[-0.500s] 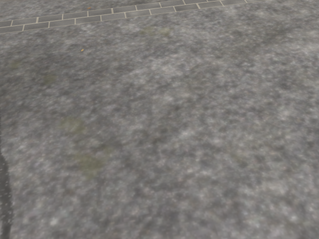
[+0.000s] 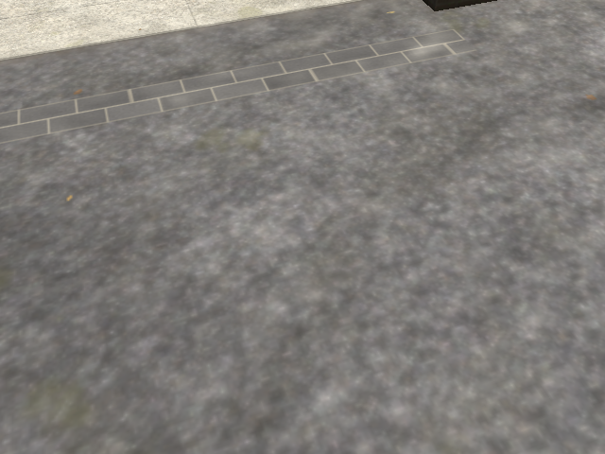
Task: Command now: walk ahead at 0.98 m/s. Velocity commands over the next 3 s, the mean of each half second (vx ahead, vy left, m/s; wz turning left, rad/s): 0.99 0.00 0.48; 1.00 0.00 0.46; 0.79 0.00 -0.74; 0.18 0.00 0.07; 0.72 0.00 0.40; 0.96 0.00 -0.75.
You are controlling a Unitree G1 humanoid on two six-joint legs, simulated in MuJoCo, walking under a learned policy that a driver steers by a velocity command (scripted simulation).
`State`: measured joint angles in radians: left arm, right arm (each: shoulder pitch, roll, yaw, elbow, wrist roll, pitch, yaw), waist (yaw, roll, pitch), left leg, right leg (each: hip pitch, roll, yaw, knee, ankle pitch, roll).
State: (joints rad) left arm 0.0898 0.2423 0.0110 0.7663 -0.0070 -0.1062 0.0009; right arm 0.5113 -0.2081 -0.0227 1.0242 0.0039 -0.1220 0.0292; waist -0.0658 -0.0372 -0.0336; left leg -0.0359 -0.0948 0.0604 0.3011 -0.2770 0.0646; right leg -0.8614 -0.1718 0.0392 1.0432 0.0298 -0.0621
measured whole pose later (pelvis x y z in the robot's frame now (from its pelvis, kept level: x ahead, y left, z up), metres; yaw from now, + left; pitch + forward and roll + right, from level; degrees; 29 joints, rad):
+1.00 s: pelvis +0.84 +0.18 -0.01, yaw +29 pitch -1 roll +1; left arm 0.13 0.25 0.03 0.74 -0.04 -0.08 -0.01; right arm 0.44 -0.18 -0.03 0.84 -0.01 -0.13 0.01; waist -0.06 -0.04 0.00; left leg 0.00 -0.13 0.08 0.34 -0.34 0.13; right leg -0.84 -0.14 0.10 1.00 0.08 -0.05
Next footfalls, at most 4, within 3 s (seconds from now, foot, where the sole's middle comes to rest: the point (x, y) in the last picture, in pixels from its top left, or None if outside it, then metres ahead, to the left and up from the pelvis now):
0.20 right None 0.44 -0.15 -0.78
0.70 left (224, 370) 0.77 0.18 -0.78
1.20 right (194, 233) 1.24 0.28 -0.78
1.56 left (138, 177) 1.51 0.49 -0.78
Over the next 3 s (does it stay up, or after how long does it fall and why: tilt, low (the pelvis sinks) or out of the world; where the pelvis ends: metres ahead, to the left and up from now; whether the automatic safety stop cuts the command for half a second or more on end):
stays up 1.94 0.68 -0.05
